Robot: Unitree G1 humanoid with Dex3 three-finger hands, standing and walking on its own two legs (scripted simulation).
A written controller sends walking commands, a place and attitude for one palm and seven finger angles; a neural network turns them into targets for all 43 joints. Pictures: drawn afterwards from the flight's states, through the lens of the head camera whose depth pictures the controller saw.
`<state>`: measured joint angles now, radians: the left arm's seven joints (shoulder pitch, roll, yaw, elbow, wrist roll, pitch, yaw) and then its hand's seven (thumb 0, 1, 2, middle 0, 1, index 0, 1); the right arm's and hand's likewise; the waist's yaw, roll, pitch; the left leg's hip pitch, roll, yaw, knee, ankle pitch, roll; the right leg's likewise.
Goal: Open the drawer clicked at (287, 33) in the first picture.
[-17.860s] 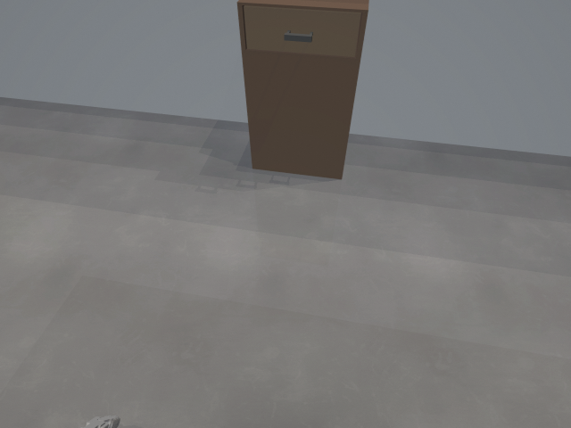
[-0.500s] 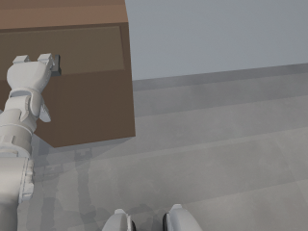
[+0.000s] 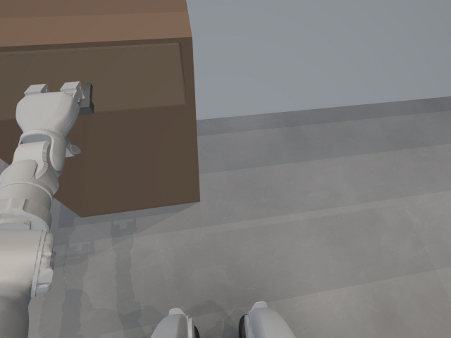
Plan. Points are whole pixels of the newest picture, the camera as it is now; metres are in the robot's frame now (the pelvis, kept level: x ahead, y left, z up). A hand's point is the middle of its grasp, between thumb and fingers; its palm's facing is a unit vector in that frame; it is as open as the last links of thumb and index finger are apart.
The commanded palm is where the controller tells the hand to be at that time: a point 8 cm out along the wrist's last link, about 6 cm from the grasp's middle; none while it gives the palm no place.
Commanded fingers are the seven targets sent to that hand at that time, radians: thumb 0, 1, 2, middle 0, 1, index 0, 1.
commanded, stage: close the thumb around the handle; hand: left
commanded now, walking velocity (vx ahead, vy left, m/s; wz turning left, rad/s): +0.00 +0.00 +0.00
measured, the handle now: (62, 99) +0.55 +0.28 +0.03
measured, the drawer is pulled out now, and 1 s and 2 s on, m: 0.00 0.03 0.17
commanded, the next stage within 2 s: pull the drawer open in 0.34 s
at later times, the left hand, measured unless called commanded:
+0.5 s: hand (65, 130) +0.49 +0.28 +0.01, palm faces -0.09 -0.02 -1.00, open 5.6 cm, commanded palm +0.48 +0.27 +0.06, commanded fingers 0.00 0.90 0.90 -0.40 -1.35 -0.40 -1.35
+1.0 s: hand (64, 147) +0.46 +0.27 +0.01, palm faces -0.05 -0.05 -1.00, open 5.7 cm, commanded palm +0.42 +0.26 +0.06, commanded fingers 0.00 0.90 0.90 -0.40 -1.35 -0.40 -1.35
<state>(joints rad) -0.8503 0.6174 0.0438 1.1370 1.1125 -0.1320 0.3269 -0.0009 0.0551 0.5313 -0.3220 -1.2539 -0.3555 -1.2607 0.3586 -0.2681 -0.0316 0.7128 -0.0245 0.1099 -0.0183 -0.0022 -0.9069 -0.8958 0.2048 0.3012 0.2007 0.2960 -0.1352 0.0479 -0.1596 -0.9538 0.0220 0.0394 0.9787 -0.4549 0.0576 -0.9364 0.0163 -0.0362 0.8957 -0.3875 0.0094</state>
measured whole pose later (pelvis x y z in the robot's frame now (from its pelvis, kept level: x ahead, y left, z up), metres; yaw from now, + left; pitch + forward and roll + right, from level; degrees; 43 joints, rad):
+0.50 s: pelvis +0.00 +0.00 +0.00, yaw +0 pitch +25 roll -3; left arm -0.87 0.64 0.05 1.15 1.11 -0.13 0.32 0.00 0.71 0.80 -0.35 -1.35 -0.39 -1.35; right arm 0.37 -0.27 -0.02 0.71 -0.02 0.11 -0.02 0.00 -0.91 -0.90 0.20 0.30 0.20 0.30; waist -0.15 0.05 -0.15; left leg -0.98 0.02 0.04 0.99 -0.46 0.06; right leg -0.96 0.02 -0.03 0.91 -0.39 0.01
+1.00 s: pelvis +0.02 +0.01 +0.01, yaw -1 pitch +22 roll -3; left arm -0.56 0.51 0.05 0.89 1.08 -0.11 0.37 0.01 0.75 0.79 -0.28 -1.35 -0.36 -1.34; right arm 0.32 -0.25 -0.06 0.69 -0.01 0.15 0.00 0.00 -0.91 -0.90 0.20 0.30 0.20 0.30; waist -0.07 0.05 -0.17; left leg -0.81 0.02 0.07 0.89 -0.47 0.07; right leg -0.81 0.02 0.00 0.82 -0.39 0.02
